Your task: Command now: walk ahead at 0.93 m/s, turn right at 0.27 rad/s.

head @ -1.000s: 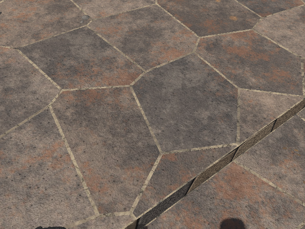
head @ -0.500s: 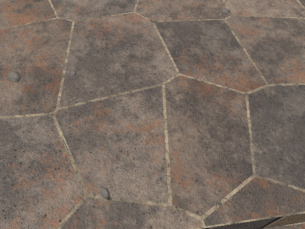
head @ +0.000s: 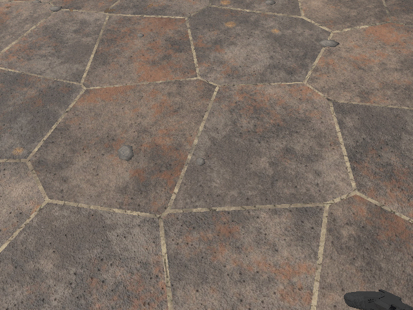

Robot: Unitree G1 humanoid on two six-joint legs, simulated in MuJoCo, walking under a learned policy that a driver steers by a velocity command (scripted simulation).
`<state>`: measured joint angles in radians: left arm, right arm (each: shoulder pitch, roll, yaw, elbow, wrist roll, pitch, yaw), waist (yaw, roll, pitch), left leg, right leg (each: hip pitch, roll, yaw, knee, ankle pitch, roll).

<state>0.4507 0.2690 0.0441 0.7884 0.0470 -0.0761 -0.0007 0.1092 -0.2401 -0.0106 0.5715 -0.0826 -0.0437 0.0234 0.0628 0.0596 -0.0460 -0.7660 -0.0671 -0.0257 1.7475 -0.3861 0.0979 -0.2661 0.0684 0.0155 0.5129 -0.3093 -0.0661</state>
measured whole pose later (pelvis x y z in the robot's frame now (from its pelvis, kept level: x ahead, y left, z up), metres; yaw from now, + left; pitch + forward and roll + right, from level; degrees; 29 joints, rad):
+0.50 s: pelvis +0.40 +0.01 +0.12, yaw -22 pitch +4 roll +1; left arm 0.01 0.27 0.07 0.58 0.02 -0.01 -0.05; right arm 0.53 -0.26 -0.07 0.95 -0.04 -0.11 -0.01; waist -0.04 -0.05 -0.07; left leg -0.05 0.03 0.27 0.49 -0.45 -0.01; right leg -0.89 0.00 -0.01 1.48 -0.14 -0.13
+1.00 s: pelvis +0.82 -0.17 +0.12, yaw -50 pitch +3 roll -1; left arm 0.47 0.32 0.08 0.80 0.00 -0.06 -0.01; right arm -0.04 -0.25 0.02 0.54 -0.03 -0.06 0.02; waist 0.13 -0.01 0.02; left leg -0.68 0.10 -0.10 0.62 -0.02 -0.04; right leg 0.07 0.16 0.25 0.35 -0.43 -0.14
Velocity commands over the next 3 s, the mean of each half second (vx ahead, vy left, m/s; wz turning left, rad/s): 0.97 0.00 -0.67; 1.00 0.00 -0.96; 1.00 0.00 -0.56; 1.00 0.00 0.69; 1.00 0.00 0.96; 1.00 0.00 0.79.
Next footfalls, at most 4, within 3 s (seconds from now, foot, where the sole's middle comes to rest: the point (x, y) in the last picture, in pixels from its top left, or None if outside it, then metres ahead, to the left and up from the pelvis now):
0.22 left None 0.33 0.13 -0.64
0.66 right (278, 247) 0.67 -0.12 -0.64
1.04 left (303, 143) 1.12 -0.24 -0.64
1.50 right None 1.10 -0.70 -0.64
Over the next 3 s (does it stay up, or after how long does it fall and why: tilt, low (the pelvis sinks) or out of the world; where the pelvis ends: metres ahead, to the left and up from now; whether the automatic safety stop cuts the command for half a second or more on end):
stays up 2.13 -1.26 0.12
